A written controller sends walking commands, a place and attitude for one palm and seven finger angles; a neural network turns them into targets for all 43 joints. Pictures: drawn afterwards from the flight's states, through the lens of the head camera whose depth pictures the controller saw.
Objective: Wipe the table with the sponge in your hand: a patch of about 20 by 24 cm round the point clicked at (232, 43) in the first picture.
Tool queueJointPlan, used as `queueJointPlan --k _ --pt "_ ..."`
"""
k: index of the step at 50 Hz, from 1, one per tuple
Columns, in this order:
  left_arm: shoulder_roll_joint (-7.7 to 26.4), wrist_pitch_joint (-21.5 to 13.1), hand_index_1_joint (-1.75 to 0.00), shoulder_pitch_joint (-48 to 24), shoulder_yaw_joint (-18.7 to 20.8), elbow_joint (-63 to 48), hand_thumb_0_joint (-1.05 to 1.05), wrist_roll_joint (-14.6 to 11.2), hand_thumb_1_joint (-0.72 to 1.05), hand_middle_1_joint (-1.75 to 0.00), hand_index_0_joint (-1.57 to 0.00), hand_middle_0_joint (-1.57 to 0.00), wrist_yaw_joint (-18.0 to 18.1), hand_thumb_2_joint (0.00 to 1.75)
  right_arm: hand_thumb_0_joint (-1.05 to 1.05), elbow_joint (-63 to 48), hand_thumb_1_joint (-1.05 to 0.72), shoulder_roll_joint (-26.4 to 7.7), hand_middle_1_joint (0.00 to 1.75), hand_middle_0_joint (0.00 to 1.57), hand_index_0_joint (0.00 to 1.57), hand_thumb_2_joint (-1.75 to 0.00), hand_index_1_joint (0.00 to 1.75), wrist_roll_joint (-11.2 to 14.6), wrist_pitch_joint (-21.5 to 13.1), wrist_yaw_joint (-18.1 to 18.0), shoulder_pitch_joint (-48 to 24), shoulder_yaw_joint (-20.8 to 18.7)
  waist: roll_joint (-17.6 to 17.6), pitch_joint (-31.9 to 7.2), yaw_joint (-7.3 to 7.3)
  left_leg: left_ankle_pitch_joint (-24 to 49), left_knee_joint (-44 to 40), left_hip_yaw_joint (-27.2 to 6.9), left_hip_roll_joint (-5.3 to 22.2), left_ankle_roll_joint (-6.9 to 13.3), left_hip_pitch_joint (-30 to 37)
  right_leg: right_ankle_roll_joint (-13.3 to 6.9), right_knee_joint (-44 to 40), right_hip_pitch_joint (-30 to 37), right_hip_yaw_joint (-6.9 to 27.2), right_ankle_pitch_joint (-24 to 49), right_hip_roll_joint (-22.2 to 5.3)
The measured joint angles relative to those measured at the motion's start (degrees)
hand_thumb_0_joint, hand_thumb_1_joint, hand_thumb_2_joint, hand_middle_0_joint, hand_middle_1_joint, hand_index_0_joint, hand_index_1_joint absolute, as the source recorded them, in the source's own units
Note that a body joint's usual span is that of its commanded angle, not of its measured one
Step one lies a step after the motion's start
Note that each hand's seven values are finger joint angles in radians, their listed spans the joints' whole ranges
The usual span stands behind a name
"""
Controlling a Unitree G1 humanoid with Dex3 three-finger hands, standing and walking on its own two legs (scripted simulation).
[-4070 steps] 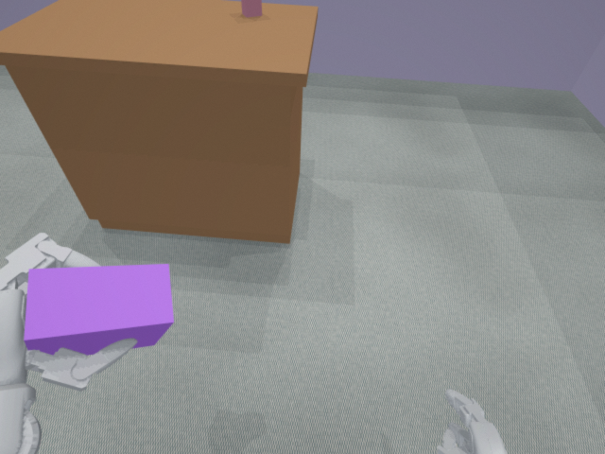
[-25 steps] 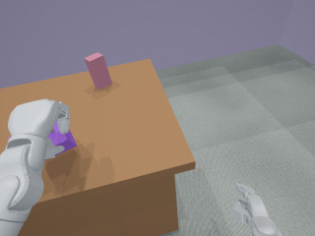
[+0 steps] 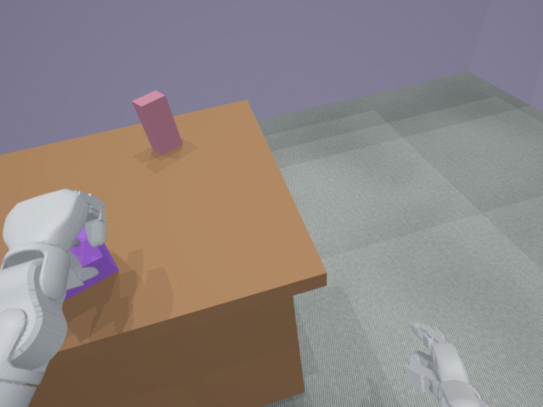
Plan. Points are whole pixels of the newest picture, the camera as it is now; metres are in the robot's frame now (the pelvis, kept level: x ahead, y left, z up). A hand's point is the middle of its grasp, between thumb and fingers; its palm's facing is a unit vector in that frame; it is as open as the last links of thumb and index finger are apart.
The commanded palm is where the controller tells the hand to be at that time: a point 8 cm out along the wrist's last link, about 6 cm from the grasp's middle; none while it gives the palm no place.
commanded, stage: lower the sponge onto the table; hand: left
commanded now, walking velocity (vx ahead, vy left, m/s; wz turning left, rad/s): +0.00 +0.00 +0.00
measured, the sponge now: (72, 268) +0.25 +0.36 +0.09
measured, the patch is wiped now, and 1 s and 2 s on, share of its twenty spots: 0.85 0.85 0.85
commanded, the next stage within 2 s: wipe forward along the first lane in 0.46 s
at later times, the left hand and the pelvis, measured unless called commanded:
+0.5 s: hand (78, 247) +0.25 +0.31 +0.15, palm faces +0.11 -0.04 -0.99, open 6.9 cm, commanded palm +0.21 +0.30 +0.20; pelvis +0.00 +0.02 +0.00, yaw +0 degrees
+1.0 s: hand (89, 227) +0.29 +0.32 +0.14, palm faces -0.02 -0.01 -1.00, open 7.3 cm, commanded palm +0.27 +0.33 +0.18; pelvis +0.00 +0.01 +0.00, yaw +0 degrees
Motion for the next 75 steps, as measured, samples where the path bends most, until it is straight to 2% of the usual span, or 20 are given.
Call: queueJointPlan --k 4,10,13,19,31,37,42,50,60,69,75 --pt "0.0 -1.5 -1.6 1.9 0.1 -2.3 -0.02 1.1 -0.35 -1.46 -1.21 -0.73 -0.5 1.07 0.01 -0.4 -0.9 -0.1 0.3 0.2 0.2 -0.9 0.3 -0.3 -0.4 -0.1 0.3 -0.3 0.2 -0.1 -0.29 -0.1 0.2 0.2 -0.2 0.3 -0.1 0.2 0.2 -0.2 0.2 -0.1 -0.1" --pt "-0.2 -3.8 -1.6 3.3 0.4 -3.2 -0.01 -0.1 -0.35 -1.47 -1.21 -0.73 0.1 1.07 0.01 -0.4 -0.9 0.1 0.3 0.2 0.2 -0.9 0.3 -0.3 -0.5 -0.1 0.8 -0.4 0.0 -0.7 -0.19 -0.4 0.3 0.3 -0.4 0.6 0.0 0.6 0.2 0.0 0.3 -0.3 -0.4" --pt "-0.8 -3.5 -1.6 2.9 0.3 -3.0 -0.02 -0.2 -0.36 -1.46 -1.21 -0.74 0.4 1.08 0.01 -0.3 -0.9 0.2 0.3 0.2 0.2 -0.9 0.3 -0.2 -0.4 0.1 0.8 -0.3 -0.1 -0.6 0.06 -0.4 0.2 0.3 -0.5 0.7 0.0 0.7 0.1 0.0 0.4 -0.3 -0.5" --pt "-2.2 -2.4 -1.6 3.6 -0.8 -4.3 -0.01 1.6 -0.38 -1.46 -1.21 -0.75 1.6 1.09 0.01 -0.6 -0.9 0.4 0.3 0.2 0.2 -0.9 0.3 -0.3 0.1 0.7 0.3 -0.2 0.0 -0.8 0.21 -0.2 -0.1 0.5 -0.9 1.0 -0.1 1.0 -0.2 -0.1 0.6 -0.1 -0.8" --pt "-2.2 -0.1 -1.6 5.3 -1.0 -6.6 -0.01 1.3 -0.36 -1.48 -1.21 -0.73 2.0 1.09 0.01 -1.2 -0.9 0.7 0.3 0.2 0.21 -0.9 0.3 -0.2 1.5 1.1 -0.5 0.4 -0.4 -1.4 0.1 -0.5 0.2 0.9 -1.0 1.3 -0.3 1.4 0.1 -0.4 1.0 -0.3 -1.0" --pt "-2.0 0.9 -1.6 0.9 -2.7 -2.6 -0.02 2.6 -0.4 -1.47 -1.21 -0.73 1.1 1.11 0.01 -0.7 -0.9 0.2 0.3 0.2 0.21 -0.9 0.3 0.1 2.0 0.4 -0.6 0.7 -0.6 -1.1 0.01 -0.3 0.3 0.5 -1.1 1.3 -0.8 1.3 0.2 -0.8 0.6 -0.2 -1.1" --pt "-1.4 0.5 -1.61 -4.0 -3.0 3.7 -0.02 3.1 -0.44 -1.46 -1.21 -0.74 0.0 1.12 0.01 -0.2 -0.9 0.1 0.3 0.2 0.21 -0.9 0.3 0.3 2.0 -0.1 -0.5 1.0 -0.7 -0.8 -0.61 0.1 0.2 0.2 -1.0 1.1 -1.6 1.1 0.1 -1.5 0.4 0.1 -1.0" --pt "-0.1 -3.6 -1.65 -8.6 -1.3 12.0 0.0 3.5 -0.5 -1.44 -1.23 -0.79 -2.1 1.13 0.01 0.3 -0.9 -0.3 0.3 0.2 0.21 -0.9 0.3 0.3 1.6 -0.2 2.1 0.5 -0.9 -1.0 -2.05 -0.3 0.8 -0.3 -0.5 0.6 -2.7 0.6 0.2 -2.3 -0.1 -0.1 -0.4" --pt "1.6 -10.2 -1.68 -11.8 1.4 20.1 0.01 2.7 -0.55 -1.43 -1.26 -0.82 -2.3 1.13 0.01 1.7 -0.9 -1.5 0.3 0.2 0.21 -0.9 0.3 0.4 1.5 -0.5 5.2 -1.0 -0.7 -1.2 -2.59 -1.5 2.5 -0.7 0.2 0.3 -4.2 -0.1 1.2 -3.5 -0.6 -1.0 0.3" --pt "3.9 -14.7 -1.65 -16.9 2.5 29.8 0.02 3.8 -0.61 -1.43 -1.24 -0.83 -2.4 1.13 0.01 1.9 -0.9 -2.1 0.3 0.2 0.21 -0.9 0.3 0.7 1.4 -0.8 6.2 -1.9 -0.9 -1.1 -3.42 -1.8 3.8 -1.3 0.6 0.6 -6.7 -0.7 2.1 -5.7 -1.2 -1.1 0.8" --pt "4.7 -18.7 -1.61 -19.4 3.0 34.3 0.03 4.4 -0.61 -1.44 -1.22 -0.83 -2.4 1.11 0.01 2.0 -0.9 -2.1 0.3 0.2 0.2 -0.9 0.3 0.8 1.4 -0.7 7.2 -2.5 -0.8 -1.8 -3.42 -2.0 4.6 -1.6 0.7 0.9 -8.5 -1.0 2.8 -7.4 -1.5 -1.3 0.9"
